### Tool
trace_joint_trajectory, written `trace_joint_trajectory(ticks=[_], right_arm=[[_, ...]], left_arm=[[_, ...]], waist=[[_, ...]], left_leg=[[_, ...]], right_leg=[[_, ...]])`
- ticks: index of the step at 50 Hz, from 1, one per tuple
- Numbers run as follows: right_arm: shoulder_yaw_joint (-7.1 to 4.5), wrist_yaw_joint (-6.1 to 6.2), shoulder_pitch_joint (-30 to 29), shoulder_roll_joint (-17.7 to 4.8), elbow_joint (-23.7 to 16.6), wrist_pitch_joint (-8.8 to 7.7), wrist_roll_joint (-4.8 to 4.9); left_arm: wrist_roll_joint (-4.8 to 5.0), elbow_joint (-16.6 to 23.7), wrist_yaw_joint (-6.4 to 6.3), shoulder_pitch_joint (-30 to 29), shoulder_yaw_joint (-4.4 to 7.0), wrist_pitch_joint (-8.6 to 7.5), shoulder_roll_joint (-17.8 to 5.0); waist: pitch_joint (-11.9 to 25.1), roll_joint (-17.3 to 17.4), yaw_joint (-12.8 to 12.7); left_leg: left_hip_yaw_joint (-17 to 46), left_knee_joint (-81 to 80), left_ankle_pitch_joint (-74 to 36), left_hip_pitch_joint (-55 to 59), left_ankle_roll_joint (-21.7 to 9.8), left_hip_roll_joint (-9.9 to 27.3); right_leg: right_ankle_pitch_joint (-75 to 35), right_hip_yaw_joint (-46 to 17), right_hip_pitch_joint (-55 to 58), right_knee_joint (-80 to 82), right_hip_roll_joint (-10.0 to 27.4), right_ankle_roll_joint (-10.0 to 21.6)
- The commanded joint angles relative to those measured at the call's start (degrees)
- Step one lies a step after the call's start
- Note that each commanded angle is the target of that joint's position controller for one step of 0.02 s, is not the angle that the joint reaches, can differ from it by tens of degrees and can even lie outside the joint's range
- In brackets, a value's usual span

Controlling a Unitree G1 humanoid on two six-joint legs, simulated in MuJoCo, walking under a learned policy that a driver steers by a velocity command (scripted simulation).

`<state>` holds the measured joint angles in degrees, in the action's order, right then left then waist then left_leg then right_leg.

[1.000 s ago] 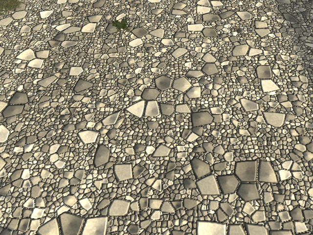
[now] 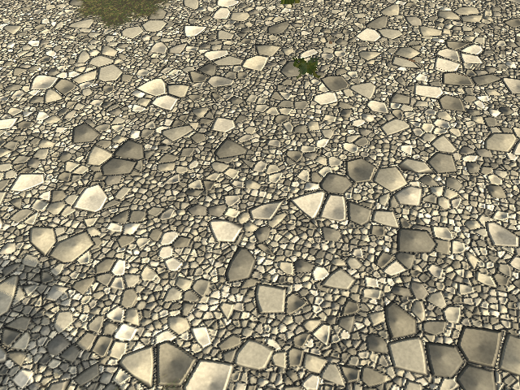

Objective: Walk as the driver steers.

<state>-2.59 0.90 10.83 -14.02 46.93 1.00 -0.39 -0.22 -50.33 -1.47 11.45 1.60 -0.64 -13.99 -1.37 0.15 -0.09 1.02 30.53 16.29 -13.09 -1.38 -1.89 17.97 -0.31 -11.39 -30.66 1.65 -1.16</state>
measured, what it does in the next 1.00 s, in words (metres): walks ahead: left foot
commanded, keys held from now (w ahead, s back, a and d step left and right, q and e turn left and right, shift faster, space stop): w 1.00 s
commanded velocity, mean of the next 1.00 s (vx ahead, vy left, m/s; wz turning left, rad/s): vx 0.41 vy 0.00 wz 0.01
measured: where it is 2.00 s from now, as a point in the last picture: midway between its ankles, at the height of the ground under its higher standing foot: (312, 252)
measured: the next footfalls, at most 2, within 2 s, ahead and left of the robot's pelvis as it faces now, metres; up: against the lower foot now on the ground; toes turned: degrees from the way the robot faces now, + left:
left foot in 0.66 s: +0.43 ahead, +0.07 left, +0.00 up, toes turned -1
right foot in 1.18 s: +0.65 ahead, -0.19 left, +0.00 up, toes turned -3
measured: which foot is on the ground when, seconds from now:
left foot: down 0.00-0.30, up 0.32-0.64, down 0.66-1.00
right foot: down 0.00-0.66, up 0.68-1.00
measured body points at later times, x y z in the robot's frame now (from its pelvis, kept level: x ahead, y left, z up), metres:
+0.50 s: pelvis +0.14 -0.03 +0.00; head +0.17 -0.05 +0.45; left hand +0.09 +0.22 -0.13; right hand +0.35 -0.27 -0.09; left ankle +0.25 +0.09 -0.67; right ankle -0.01 -0.13 -0.73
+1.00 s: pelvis +0.40 -0.02 +0.01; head +0.42 -0.03 +0.46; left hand +0.59 +0.23 -0.08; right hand +0.42 -0.30 -0.12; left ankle +0.39 +0.07 -0.73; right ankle +0.56 -0.20 -0.67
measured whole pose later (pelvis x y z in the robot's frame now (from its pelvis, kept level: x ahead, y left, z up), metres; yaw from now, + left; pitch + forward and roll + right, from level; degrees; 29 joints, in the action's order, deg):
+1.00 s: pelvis +0.40 -0.02 +0.01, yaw -1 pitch +1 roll +2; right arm -3.1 -0.7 19.6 -15.6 50.1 -5.1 0.4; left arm 0.1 -43.8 -0.6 7.7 2.2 -4.0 -16.1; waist -0.6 -1.8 3.9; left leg -2.1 14.1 8.9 -6.1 -3.8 -5.0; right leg 1.3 -3.4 -39.3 -44.9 8.3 -1.4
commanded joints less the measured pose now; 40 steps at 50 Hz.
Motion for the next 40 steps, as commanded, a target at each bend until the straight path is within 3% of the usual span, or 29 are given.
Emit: trace_joint_trajectory(ticks=[1, 3, 6, 8, 10, 12, 13, 14, 15, 16, 17, 18, 19, 20, 22, 24, 25, 27, 29, 30, 32, 33, 34, 35, 36, 37, 38, 39, 40], right_arm=[[-1.81, 0.50, -0.44, -6.38, -2.50, -0.93, 0.77], [-1.71, 0.33, 0.84, -5.89, -2.31, -2.60, 1.38], [-1.91, -0.40, 2.84, -6.41, -1.71, -5.02, 1.69], [-2.12, -0.90, 5.18, -7.47, -1.29, -5.89, 1.82], [-2.66, -1.24, 7.26, -10.12, -1.04, -6.17, 1.99], [-2.87, -1.34, 7.63, -10.62, -1.44, -6.15, 2.00], [-3.05, -1.42, 5.98, -11.21, -2.04, -5.92, 2.18], [-2.92, -1.45, 0.55, -11.10, -4.02, -5.66, 2.24], [-2.45, -1.35, -6.77, -9.66, -7.48, -6.16, 1.93], [-1.95, -1.29, -5.84, -7.05, -8.14, -7.47, 0.53], [-1.77, -1.53, -2.46, -7.12, -7.30, -8.13, 1.63], [-1.52, -1.76, -5.32, -6.64, -7.64, -8.12, 3.13], [-0.68, -2.15, -8.01, -4.62, -9.03, -7.86, 3.60], [-0.23, -2.49, -9.81, -3.19, -10.24, -7.59, 2.95], [0.41, -3.52, -10.96, -1.93, -11.99, -7.26, 1.66], [1.59, -4.43, -13.71, 0.45, -13.24, -7.30, 0.87], [1.61, -4.41, -15.11, 0.35, -13.85, -7.27, 0.91], [0.61, -3.92, -16.25, -2.86, -14.85, -6.93, 1.61], [-0.55, -3.39, -15.54, -5.96, -15.03, -6.76, 1.79], [-1.19, -3.08, -13.35, -7.15, -14.47, -6.52, 1.78], [-2.98, -2.25, 0.16, -9.86, -10.23, -5.64, 1.99], [-3.61, -1.63, 9.78, -11.83, -7.87, -5.22, 1.45], [-4.17, -2.06, 13.32, -16.45, -6.42, -5.67, 0.01], [-3.09, -2.21, 13.53, -10.90, -5.75, -5.59, 0.55], [-2.50, -2.00, 7.55, -9.34, -5.92, -5.70, 1.05], [-2.14, -2.08, 3.08, -8.20, -6.30, -5.97, 1.02], [-1.86, -2.36, 0.37, -7.43, -6.32, -6.36, 0.34], [-1.53, -2.50, -1.19, -6.36, -6.19, -6.77, -0.46], [-1.47, -2.63, -2.01, -5.94, -5.78, -6.99, -0.36]], left_arm=[[0.76, 2.39, -0.62, 0.43, 1.81, -0.65, -7.81], [1.24, 2.81, -0.52, 0.87, 1.62, -2.06, -7.21], [1.59, 3.28, 0.29, 0.70, 1.62, -4.38, -6.71], [1.64, 4.18, 1.03, -0.44, 1.31, -5.63, -5.41], [1.85, 5.06, 1.79, -0.16, 0.98, -6.76, -4.32], [1.80, 4.89, 2.64, -0.13, 1.27, -7.41, -5.58], [1.83, 4.18, 3.00, 1.41, 1.25, -7.42, -5.24], [1.88, 1.57, 3.22, 7.97, 1.89, -7.34, -6.33], [1.44, -2.43, 3.15, 19.80, 3.83, -7.00, -11.20], [0.74, -4.36, 3.03, 26.44, 4.94, -5.90, -15.48], [1.03, -3.26, 2.90, 24.18, 3.31, -4.94, -10.08], [0.45, -2.48, 2.67, 22.80, 2.45, -4.52, -6.93], [0.16, -2.09, 2.33, 21.59, 1.97, -4.17, -6.06], [0.38, -1.95, 2.23, 19.52, 1.41, -3.85, -5.66], [0.62, -0.62, 1.52, 14.35, 0.72, -3.37, -4.74], [0.75, 0.69, 0.27, 10.80, 1.09, -3.37, -7.03], [0.83, 0.43, -0.19, 12.11, 1.59, -3.81, -8.99], [1.59, -0.28, -0.42, 13.74, 2.36, -4.75, -11.36], [1.67, -0.56, -0.28, 14.46, 2.72, -4.90, -11.40], [1.30, -0.63, -0.23, 14.80, 2.99, -4.53, -11.72], [0.38, -0.20, -0.10, 13.86, 3.05, -3.09, -11.36], [-0.49, 1.03, -0.09, 13.76, 2.42, -2.89, -9.68], [-0.48, 1.77, 0.77, 23.53, -0.22, -3.61, 0.32], [1.05, 0.64, 1.67, 20.83, 0.79, -5.07, -5.31], [2.93, 3.62, 1.97, 13.17, 2.06, -5.72, -9.09], [2.88, 5.07, 1.74, 8.75, 1.88, -6.07, -9.19], [2.07, 5.34, 1.40, 7.16, 2.07, -5.89, -8.68], [1.58, 5.06, 1.20, 8.57, 2.29, -5.23, -8.23], [1.46, 4.66, 1.06, 10.27, 2.16, -4.48, -7.14]], waist=[[-3.24, 0.05, -0.10], [-5.94, 0.33, 0.08], [-4.51, 1.25, 0.62], [-3.53, 4.05, 1.27], [-2.56, 10.02, 0.56], [-1.17, 8.47, 0.23], [-0.23, 8.45, -1.20], [1.38, 6.29, -5.16], [5.74, -2.31, -10.72], [6.53, -17.42, -10.20], [4.55, -13.31, -7.51], [-0.50, -6.59, -7.69], [-2.62, -3.00, -6.99], [-5.00, -1.48, -5.34], [-5.62, -3.76, -2.56], [-5.41, -4.68, -2.17], [-4.81, -5.69, -2.37], [-4.60, -6.44, -1.44], [-2.46, -6.94, -0.06], [0.02, -7.89, 1.29], [7.87, -8.19, 8.12], [13.94, -5.02, 11.42], [24.61, 13.71, 4.95], [25.48, 12.15, 7.46], [12.17, 8.82, 6.01], [6.32, 2.38, 4.12], [3.08, 0.28, 2.00], [2.52, 1.60, -0.36], [2.54, 3.18, -1.75]], left_leg=[[4.00, -5.40, 22.18, -4.68, -3.44, 2.07], [6.41, -5.52, 24.91, -6.70, -4.97, 3.65], [10.43, -5.73, 21.86, -3.95, -7.00, 5.91], [15.86, -8.24, 19.72, 0.47, -9.32, 8.46], [25.97, -10.77, 11.57, 5.49, -13.33, 14.81], [25.30, -7.41, -5.93, 9.47, -13.78, 16.17], [22.76, -5.12, -15.15, 9.05, -12.95, 16.07], [16.99, 0.97, -26.44, 3.17, -10.57, 13.26], [6.26, 19.10, -38.58, -9.60, -5.77, 5.73], [-1.02, 37.65, -1.73, -32.38, -0.93, -1.83], [1.88, 42.64, 15.62, -43.65, -0.82, -1.10], [3.49, 48.19, 15.99, -50.40, -1.52, 1.21], [2.34, 48.49, 13.58, -54.34, -1.79, 3.13], [0.82, 45.01, 10.86, -54.79, -1.70, 5.60], [-3.11, 33.05, 1.95, -42.73, -0.49, 6.12], [-6.09, 17.58, -11.18, -25.79, 1.28, 3.74], [-6.48, 12.09, -15.48, -19.26, 1.54, 2.49], [-4.77, 5.51, -18.53, -15.75, 0.54, 1.37], [-4.05, 0.73, -18.89, -13.43, -1.48, -0.06], [-4.27, 0.55, -17.45, -10.35, -2.53, -1.04], [-5.34, -0.28, -16.19, 5.69, -5.65, -2.14], [2.76, 2.92, -16.02, 23.07, -8.42, 5.64], [33.08, -1.83, -5.18, 40.98, -19.38, 22.89], [45.97, -12.55, 5.86, 37.37, -20.08, 23.40], [36.69, -14.95, 9.13, 26.74, -16.92, 21.33], [29.23, -16.94, 6.06, 16.33, -14.92, 19.10], [24.16, -18.51, 0.68, 8.42, -13.87, 17.05], [20.17, -20.25, -2.54, 3.19, -13.25, 15.01], [17.95, -21.95, -2.86, 0.06, -13.42, 14.12]], right_leg=[[19.41, -2.85, -6.66, 5.57, 1.28, 4.47], [22.15, -4.90, -8.91, 5.04, 2.23, 6.15], [17.49, -5.68, -10.07, 2.28, 2.25, 7.44], [12.17, -3.09, -12.83, -2.15, 0.05, 7.21], [4.84, 0.49, -16.47, -9.02, -1.98, 6.93], [3.55, 0.64, -17.55, -8.40, -2.12, 7.22], [4.45, 1.35, -14.55, -4.35, -2.82, 7.30], [-2.16, 0.69, -3.45, 2.95, -3.06, 7.86], [-14.29, -8.94, 15.70, 9.63, 1.13, 10.09], [-36.36, -24.67, 33.79, 9.07, 12.49, 12.77], [-40.24, -29.30, 35.85, 8.87, 18.24, 17.29], [-38.07, -27.20, 35.41, 8.92, 18.25, 18.21], [-35.88, -23.46, 34.17, 10.86, 17.76, 17.51], [-35.91, -19.95, 30.37, 12.95, 16.70, 15.42], [-34.13, -12.53, 17.32, 18.60, 11.19, 12.20], [-31.12, -5.64, 3.86, 23.15, 6.34, 10.88], [-30.53, -4.96, 1.37, 25.59, 6.25, 10.88], [-33.39, -5.35, 5.15, 26.38, 8.57, 10.43], [-44.51, -4.95, 12.03, 21.76, 10.08, 9.03], [-52.26, -4.80, 14.87, 17.53, 10.66, 8.27], [-63.26, -2.98, 13.49, -0.53, 9.01, 6.40], [-48.51, -3.35, 0.88, -15.98, 7.16, 5.48], [4.11, -3.85, -18.82, -41.07, -4.49, 2.44], [13.92, -9.99, -24.46, -49.02, -4.72, 3.24], [9.93, -7.84, -29.44, -49.94, -1.39, 3.69], [4.20, -6.37, -27.91, -46.59, 1.82, 4.16], [1.27, -5.33, -25.71, -43.51, 3.78, 3.95], [-0.75, -5.84, -21.91, -41.53, 5.63, 3.87], [-1.31, -5.79, -19.67, -39.81, 6.29, 3.50]])
Velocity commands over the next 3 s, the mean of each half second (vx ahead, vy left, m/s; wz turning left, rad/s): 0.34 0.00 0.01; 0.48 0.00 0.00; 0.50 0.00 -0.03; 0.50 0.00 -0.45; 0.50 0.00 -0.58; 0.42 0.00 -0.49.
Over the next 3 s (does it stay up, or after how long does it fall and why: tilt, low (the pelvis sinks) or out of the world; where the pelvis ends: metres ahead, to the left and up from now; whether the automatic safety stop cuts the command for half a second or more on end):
stays up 1.38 -0.36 0.01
